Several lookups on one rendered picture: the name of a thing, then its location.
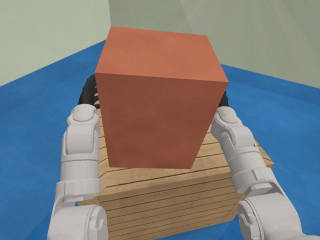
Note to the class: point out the robot right forearm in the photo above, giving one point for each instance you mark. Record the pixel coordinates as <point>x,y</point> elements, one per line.
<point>250,175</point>

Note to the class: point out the robot right hand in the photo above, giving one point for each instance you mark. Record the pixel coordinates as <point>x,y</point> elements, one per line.
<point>224,100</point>

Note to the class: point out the pedestal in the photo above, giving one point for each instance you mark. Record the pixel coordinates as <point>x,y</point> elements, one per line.
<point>152,203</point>

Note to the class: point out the robot left upper arm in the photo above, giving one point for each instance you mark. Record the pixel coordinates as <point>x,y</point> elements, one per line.
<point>85,222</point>

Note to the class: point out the robot right upper arm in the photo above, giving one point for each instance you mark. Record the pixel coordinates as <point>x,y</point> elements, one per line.
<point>269,217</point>

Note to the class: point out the carton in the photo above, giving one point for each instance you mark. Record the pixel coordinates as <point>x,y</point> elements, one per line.
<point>158,93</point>

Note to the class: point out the robot left hand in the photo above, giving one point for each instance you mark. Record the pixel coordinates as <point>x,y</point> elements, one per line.
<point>88,92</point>

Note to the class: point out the robot left forearm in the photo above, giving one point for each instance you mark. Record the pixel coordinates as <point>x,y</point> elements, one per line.
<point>80,155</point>

